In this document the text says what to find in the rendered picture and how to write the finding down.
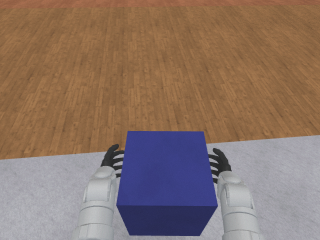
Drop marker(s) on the left robot forearm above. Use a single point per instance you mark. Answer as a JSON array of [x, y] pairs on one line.
[[97, 207]]

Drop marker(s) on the right robot hand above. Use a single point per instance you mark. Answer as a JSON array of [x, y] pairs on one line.
[[222, 165]]

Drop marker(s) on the right robot forearm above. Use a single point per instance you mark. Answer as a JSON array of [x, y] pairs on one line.
[[240, 220]]

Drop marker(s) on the left robot hand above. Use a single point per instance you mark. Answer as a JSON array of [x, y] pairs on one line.
[[109, 161]]

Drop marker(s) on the carton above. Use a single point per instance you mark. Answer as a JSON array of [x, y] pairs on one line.
[[166, 185]]

